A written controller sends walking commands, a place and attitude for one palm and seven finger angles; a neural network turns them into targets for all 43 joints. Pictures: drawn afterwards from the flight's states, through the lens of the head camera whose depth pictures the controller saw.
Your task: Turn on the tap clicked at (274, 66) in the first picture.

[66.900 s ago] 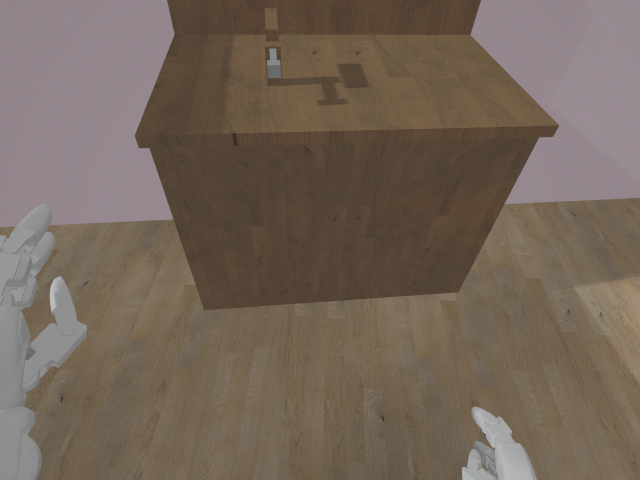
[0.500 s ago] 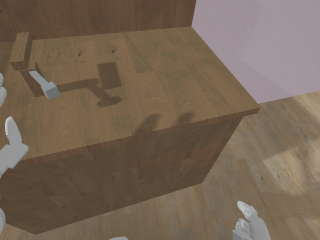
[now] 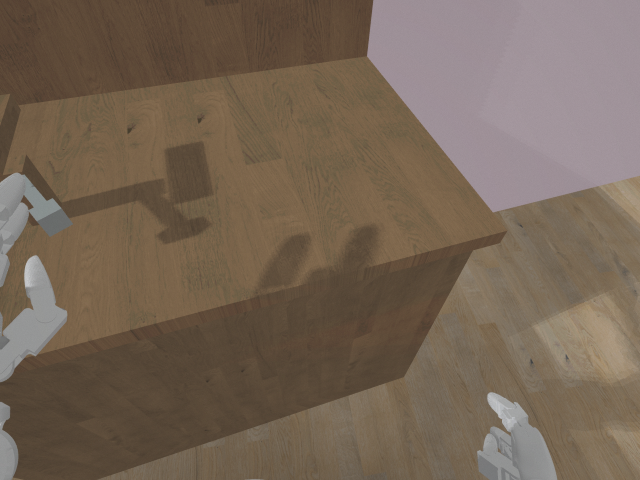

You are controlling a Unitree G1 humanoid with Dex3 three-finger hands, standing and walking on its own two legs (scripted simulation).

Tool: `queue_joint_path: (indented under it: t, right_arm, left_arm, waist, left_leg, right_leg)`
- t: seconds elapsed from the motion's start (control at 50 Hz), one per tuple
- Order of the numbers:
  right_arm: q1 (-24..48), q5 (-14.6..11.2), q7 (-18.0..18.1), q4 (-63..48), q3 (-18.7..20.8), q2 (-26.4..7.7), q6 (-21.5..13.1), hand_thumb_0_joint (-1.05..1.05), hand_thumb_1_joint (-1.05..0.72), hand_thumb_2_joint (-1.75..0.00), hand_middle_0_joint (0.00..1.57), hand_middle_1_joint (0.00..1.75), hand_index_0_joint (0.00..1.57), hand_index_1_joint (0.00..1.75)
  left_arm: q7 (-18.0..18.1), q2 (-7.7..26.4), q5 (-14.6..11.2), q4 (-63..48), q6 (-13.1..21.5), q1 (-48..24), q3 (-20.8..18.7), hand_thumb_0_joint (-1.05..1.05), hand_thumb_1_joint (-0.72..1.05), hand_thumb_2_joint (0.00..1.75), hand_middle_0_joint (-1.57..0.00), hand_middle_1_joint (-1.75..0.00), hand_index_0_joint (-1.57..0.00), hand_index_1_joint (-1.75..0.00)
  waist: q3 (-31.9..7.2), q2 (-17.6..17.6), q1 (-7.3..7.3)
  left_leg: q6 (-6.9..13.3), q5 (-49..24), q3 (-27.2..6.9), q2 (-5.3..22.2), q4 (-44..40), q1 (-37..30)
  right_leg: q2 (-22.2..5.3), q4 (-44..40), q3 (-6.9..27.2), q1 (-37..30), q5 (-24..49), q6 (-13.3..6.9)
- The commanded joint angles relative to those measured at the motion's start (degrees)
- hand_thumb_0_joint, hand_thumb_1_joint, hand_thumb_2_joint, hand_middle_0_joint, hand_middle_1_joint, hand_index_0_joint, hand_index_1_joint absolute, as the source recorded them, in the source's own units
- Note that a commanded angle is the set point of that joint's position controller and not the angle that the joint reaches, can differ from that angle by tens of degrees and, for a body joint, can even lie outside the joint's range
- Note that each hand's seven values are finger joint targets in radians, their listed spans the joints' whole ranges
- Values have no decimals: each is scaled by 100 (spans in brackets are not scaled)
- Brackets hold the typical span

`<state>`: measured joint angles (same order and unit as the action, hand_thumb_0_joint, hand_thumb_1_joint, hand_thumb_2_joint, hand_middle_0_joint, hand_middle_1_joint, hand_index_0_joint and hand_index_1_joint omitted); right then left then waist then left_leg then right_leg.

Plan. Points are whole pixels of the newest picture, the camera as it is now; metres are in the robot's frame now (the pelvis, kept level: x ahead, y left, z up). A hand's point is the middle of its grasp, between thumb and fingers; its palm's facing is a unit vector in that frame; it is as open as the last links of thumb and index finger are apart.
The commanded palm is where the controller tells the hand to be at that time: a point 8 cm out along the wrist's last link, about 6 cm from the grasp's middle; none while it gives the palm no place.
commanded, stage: come to a stop and stand still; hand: left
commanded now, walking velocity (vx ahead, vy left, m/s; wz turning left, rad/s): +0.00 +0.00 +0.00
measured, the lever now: (51, 217) +0.36 +0.35 +0.12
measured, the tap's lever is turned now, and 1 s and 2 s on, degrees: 29 29 29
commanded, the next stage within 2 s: look again from close up in 1.10 s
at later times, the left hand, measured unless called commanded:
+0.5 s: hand out of the picture +0.21 +0.31 +0.19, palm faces +0.43 -0.83 -0.35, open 7.4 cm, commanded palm +0.15 +0.33 +0.19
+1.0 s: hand (34, 289) +0.24 +0.27 +0.18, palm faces +0.38 -0.87 -0.33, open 7.4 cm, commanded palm +0.18 +0.31 +0.19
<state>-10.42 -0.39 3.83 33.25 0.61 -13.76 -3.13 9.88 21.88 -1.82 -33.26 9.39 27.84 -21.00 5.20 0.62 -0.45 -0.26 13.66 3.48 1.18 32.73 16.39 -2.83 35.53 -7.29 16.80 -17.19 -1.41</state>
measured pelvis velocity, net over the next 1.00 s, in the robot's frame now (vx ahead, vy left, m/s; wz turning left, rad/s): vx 0.01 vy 0.03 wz -0.04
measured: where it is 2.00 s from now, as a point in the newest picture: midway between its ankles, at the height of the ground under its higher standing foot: outside the picture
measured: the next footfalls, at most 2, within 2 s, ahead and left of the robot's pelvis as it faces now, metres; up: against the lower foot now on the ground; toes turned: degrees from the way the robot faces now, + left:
none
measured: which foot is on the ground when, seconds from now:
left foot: down 0.00-1.00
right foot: down 0.00-1.00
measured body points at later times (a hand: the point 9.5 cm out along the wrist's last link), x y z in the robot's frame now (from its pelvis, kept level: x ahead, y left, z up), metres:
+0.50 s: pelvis -0.02 +0.06 +0.01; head -0.02 +0.08 +0.46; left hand +0.18 +0.35 +0.21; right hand +0.13 -0.15 -0.07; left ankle +0.03 +0.12 -0.73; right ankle +0.02 -0.10 -0.73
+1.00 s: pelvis +0.01 +0.03 +0.02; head +0.02 +0.05 +0.46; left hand +0.21 +0.32 +0.19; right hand +0.18 -0.20 -0.05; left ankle +0.03 +0.12 -0.73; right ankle +0.02 -0.10 -0.73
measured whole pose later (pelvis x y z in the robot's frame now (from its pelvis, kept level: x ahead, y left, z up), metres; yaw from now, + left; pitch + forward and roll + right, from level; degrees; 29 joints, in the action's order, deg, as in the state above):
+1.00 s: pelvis +0.01 +0.03 +0.02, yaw -2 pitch -2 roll -1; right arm -11.7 -0.1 1.3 33.3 -0.6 -12.2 -7.9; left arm 6.2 19.2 -1.8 -24.8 12.1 22.3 -19.8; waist 2.9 1.2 -1.8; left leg 2.2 13.3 3.4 0.2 26.3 11.2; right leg 0.3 22.0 -1.0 9.7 -10.4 0.6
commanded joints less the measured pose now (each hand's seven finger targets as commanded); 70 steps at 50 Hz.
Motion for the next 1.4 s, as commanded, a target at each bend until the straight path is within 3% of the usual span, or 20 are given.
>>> queue_joint_path:
  t: [0.0, 0.02, 0.04, 0.06, 0.08, 0.1, 0.14, 0.18, 0.22, 0.26, 0.28, 0.36, 0.46, 0.48, 0.6, 0.68, 0.82, 0.98, 1.22, 1.38]
  right_arm:
    - [381, -42, 87, -909, 86, -425, -303, 0, -90, -90, 20, 30, 20, 30]
    - [-400, 340, 10, -517, 342, -484, -805, 0, -90, -90, 20, 30, 20, 30]
    - [-113, 111, -101, -427, 84, -2, -855, 0, -90, -90, 20, 30, 20, 30]
    - [-242, -45, -178, -742, 186, -312, -930, 0, -90, -90, 20, 30, 20, 30]
    - [-122, -144, -260, -700, 135, -257, -973, 0, -90, -90, 20, 30, 20, 30]
    - [-151, -84, -315, -678, 241, -507, -997, 0, -90, -90, 20, 30, 20, 30]
    - [163, -39, -390, -852, 228, -546, -1020, 0, -90, -90, 20, 30, 20, 30]
    - [401, -70, -434, -984, 142, -531, -1009, 0, -90, -90, 20, 30, 20, 30]
    - [337, -63, -416, -1063, 117, -501, -968, 0, -90, -90, 20, 30, 20, 30]
    - [336, -44, -360, -1099, 113, -470, -942, 0, -90, -90, 20, 30, 20, 30]
    - [354, -35, -328, -1096, 105, -480, -913, 0, -90, -90, 20, 30, 20, 30]
    - [232, -16, -315, -1010, 94, -443, -956, 0, -90, -90, 20, 30, 20, 30]
    - [179, -32, -352, -854, 73, -465, -1015, 0, -90, -90, 20, 30, 20, 30]
    - [267, -48, -345, -862, 52, -445, -1010, 0, -90, -90, 20, 30, 20, 30]
    - [285, -10, -281, -836, 48, -444, -925, 0, -90, -90, 20, 30, 20, 30]
    - [353, -8, -263, -881, 62, -415, -924, 0, -90, -90, 20, 30, 20, 30]
    - [322, 0, -237, -880, 99, -446, -854, 0, -90, -90, 20, 30, 20, 30]
    - [470, -38, -188, -914, 103, -451, -726, 0, -90, -90, 20, 30, 20, 30]
    - [423, -43, -160, -937, 121, -461, -614, 0, -90, -90, 20, 30, 20, 30]
    - [478, -59, -135, -928, 106, -431, -543, 0, -90, -90, 20, 30, 20, 30]
  left_arm:
    - [147, 927, -43, -1006, 305, -136, -690, 0, 90, 90, -20, -30, -20, -30]
    - [-4, 5004, 617, -1161, 975, -5806, -3621, 0, 90, 90, -20, -30, -20, -30]
    - [-294, 1558, 125, 1845, 637, -2552, -1168, 0, 90, 90, -20, -30, -20, -30]
    - [-358, 1121, 117, 1218, 781, -2380, -701, 0, 90, 90, -20, -30, -20, -30]
    - [-340, 539, -67, 797, 879, -2040, -116, 0, 90, 90, -20, -30, -20, -30]
    - [-268, 732, -62, 206, 917, -2048, -216, 0, 90, 90, -20, -30, -20, -30]
    - [-273, 556, -44, -347, 899, -1330, 1, 0, 90, 90, -20, -30, -20, -30]
    - [-248, 758, -18, -412, 852, -809, -305, 0, 90, 90, -20, -30, -20, -30]
    - [-233, 947, -16, -483, 863, -905, -653, 0, 90, 90, -20, -30, -20, -30]
    - [-219, 1117, -30, -431, 863, -947, -957, 0, 90, 90, -20, -30, -20, -30]
    - [-198, 1360, -42, -578, 864, -1071, -1201, 0, 90, 90, -20, -30, -20, -30]
    - [-267, 910, 16, -345, 892, -1380, -803, 0, 90, 90, -20, -30, -20, -30]
    - [-296, 461, 129, -49, 760, -1546, -209, 0, 90, 90, -20, -30, -20, -30]
    - [-295, 424, 143, -91, 726, -1594, -159, 0, 90, 90, -20, -30, -20, -30]
    - [-247, 591, 200, -80, 720, -1761, -293, 0, 90, 90, -20, -30, -20, -30]
    - [-239, 797, 157, -364, 758, -1608, -501, 0, 90, 90, -20, -30, -20, -30]
    - [-267, 620, -4, -283, 677, -1088, -388, 0, 90, 90, -20, -30, -20, -30]
    - [-235, 804, -54, -465, 541, -962, -521, 0, 90, 90, -20, -30, -20, -30]
    - [-210, 673, -116, -579, 418, -877, -406, 0, 90, 90, -20, -30, -20, -30]
    - [-193, 818, -119, -571, 351, -672, -566, 0, 90, 90, -20, -30, -20, -30]
  waist:
    - [-1238, -731, -66]
    - [-342, 302, -439]
    - [-970, 599, -90]
    - [-991, 290, -222]
    - [-1387, -456, -89]
    - [-1580, -665, -67]
    - [-1337, -1090, -198]
    - [-920, -1304, -265]
    - [-819, -680, -216]
    - [-856, -346, -175]
    - [-908, -553, -175]
    - [-829, -905, -113]
    - [-670, -537, -99]
    - [-644, -659, -104]
    - [-513, -484, -101]
    - [-698, -531, -120]
    - [-972, -399, -108]
    - [-1070, -376, -128]
    - [-1128, -412, -102]
    - [-1129, -349, -107]
  left_leg:
    - [265, -1367, -911, 911, -917, -321]
    - [267, -798, -123, 743, 419, 802]
    - [-40, 87, -440, -128, 599, 235]
    - [-77, 163, -149, -95, 307, -73]
    - [-11, -181, -83, -75, -353, -416]
    - [-14, -588, -93, -24, -640, -601]
    - [185, -904, -691, 451, -1114, -602]
    - [284, -42, -986, 797, -1757, 84]
    - [320, 739, -1115, 876, -1955, 552]
    - [292, 864, -1037, 872, -1891, 439]
    - [243, 779, -993, 846, -1932, 308]
    - [219, 1295, -917, 826, -1974, 343]
    - [173, 1538, -891, 781, -1977, 237]
    - [158, 1497, -822, 738, -1974, 121]
    - [201, 1814, -833, 570, -1950, 422]
    - [157, 1075, -629, 383, -1624, 56]
    - [71, -431, -476, 245, -1208, -498]
    - [89, -900, -423, 256, -1127, -721]
    - [79, -1158, -507, 304, -1169, -708]
    - [77, -1262, -502, 314, -1143, -759]
  right_leg:
    - [-291, -562, 739, -445, 953, 150]
    - [-704, -1598, 1456, -46, 1547, 143]
    - [-1217, -1499, 2254, -3, 1890, -666]
    - [-1265, -1605, 2448, -316, 2684, -615]
    - [-1154, -1210, 1909, -926, 2667, -546]
    - [-852, -1083, 1518, -1086, 2028, -352]
    - [-251, -817, 1041, -716, 724, -58]
    - [80, -289, 591, -796, 125, 70]
    - [117, -252, 512, -979, 17, 97]
    - [105, -429, 528, -952, 107, 109]
    - [132, -441, 503, -940, 129, 122]
    - [143, -605, 547, -1020, 172, 79]
    - [171, -876, 689, -920, 245, 101]
    - [191, -944, 702, -849, 277, 110]
    - [197, -1282, 825, -1010, 219, 99]
    - [156, -1519, 913, -1000, 488, 46]
    - [51, -1584, 1044, -959, 1360, 9]
    - [32, -1543, 984, -992, 1748, 47]
    - [30, -1428, 915, -1186, 1870, 55]
    - [37, -1441, 882, -1163, 1944, 66]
